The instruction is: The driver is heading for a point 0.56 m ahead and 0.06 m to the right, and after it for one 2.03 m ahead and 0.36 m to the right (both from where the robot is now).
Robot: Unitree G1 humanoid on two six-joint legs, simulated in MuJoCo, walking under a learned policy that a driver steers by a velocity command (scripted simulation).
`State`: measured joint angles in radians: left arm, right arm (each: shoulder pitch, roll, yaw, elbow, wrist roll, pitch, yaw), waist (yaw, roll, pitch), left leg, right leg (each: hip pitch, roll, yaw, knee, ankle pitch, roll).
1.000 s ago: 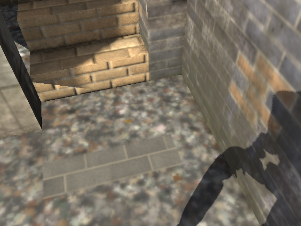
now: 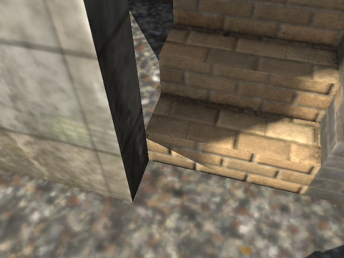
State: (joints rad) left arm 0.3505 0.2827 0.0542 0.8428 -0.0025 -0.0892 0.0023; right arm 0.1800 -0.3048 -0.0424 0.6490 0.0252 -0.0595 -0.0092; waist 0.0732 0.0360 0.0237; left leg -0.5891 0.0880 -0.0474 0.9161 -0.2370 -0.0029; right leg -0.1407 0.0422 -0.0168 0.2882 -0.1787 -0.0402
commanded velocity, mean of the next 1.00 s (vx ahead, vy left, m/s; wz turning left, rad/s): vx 0.10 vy -0.02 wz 0.05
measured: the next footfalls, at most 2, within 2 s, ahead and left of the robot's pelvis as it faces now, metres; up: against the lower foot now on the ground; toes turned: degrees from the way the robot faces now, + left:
left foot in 0.20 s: +0.26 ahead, +0.15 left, +0.00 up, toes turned +0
right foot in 0.56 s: +0.22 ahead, -0.11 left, +0.00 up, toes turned +3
